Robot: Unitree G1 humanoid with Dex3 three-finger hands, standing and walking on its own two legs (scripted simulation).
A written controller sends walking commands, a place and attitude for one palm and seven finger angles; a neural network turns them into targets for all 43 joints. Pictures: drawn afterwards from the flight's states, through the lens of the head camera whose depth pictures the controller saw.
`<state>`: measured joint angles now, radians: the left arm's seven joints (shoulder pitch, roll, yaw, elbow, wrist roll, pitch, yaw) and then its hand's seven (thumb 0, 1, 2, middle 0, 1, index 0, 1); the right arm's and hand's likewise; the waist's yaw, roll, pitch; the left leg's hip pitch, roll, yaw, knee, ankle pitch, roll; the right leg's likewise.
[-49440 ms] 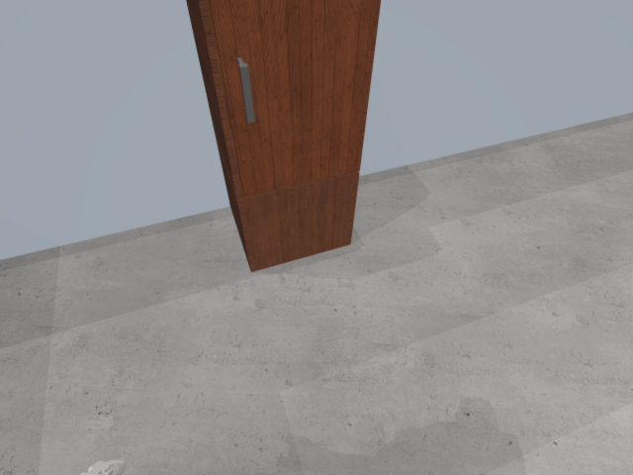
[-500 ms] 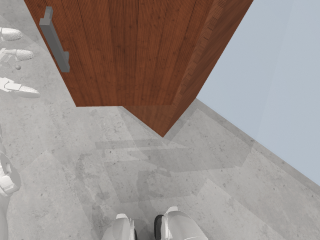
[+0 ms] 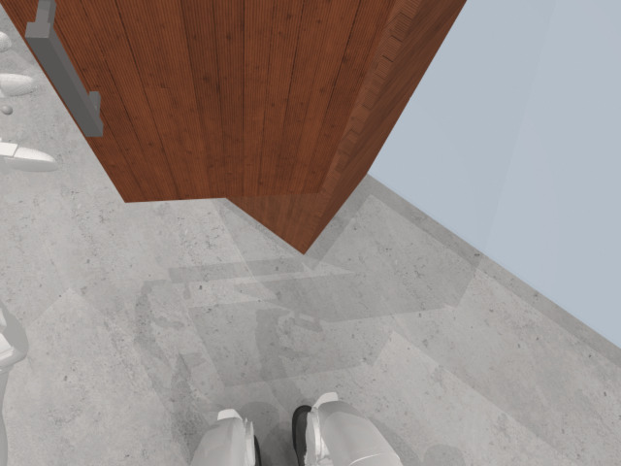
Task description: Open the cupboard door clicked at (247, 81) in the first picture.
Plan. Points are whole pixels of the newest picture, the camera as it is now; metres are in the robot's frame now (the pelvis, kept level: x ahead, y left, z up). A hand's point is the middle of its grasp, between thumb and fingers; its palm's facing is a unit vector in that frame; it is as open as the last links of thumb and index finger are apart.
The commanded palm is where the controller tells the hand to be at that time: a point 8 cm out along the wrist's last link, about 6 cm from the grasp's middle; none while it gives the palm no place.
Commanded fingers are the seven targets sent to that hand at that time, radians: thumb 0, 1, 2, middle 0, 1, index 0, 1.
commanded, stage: move the hooked fingers beside the handle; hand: left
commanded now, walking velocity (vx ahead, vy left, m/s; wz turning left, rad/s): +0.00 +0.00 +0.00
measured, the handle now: (72, 74) +0.55 +0.23 +0.08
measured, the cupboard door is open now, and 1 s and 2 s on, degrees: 44 44 44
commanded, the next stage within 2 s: slide the fingers in behind the handle in 0.40 s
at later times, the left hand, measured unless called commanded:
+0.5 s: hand out of the picture +0.49 +0.28 +0.07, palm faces +0.06 -1.00 -0.01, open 14.0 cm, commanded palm +0.48 +0.32 +0.07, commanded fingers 0.00 -0.50 0.30 -0.30 -1.20 -0.30 -1.20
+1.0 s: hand (45, 116) +0.50 +0.25 +0.07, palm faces +0.03 -1.00 +0.00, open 14.0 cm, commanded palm +0.48 +0.29 +0.07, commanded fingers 0.00 -0.50 0.30 -0.30 -1.20 -0.30 -1.20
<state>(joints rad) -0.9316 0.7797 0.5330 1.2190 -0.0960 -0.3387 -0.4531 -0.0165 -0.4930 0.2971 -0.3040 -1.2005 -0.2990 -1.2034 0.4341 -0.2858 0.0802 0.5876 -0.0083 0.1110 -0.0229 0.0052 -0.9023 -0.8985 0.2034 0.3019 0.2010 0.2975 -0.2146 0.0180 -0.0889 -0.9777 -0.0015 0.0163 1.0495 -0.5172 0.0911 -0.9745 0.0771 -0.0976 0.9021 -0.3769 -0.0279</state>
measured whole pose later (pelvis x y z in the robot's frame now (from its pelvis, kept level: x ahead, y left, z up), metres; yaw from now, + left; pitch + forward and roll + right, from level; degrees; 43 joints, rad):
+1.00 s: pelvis -0.01 -0.01 +0.00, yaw +0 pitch +24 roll -5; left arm -0.92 0.67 0.46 1.20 -0.11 -0.36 -0.38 -0.02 -0.49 0.30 -0.30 -1.20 -0.30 -1.20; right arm 0.43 -0.28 0.08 0.60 0.00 0.11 -0.02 0.01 -0.90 -0.90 0.20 0.30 0.20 0.30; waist -0.20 0.02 -0.10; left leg -0.95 0.00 0.02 1.04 -0.51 0.09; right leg -0.95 0.07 -0.09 0.91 -0.37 -0.03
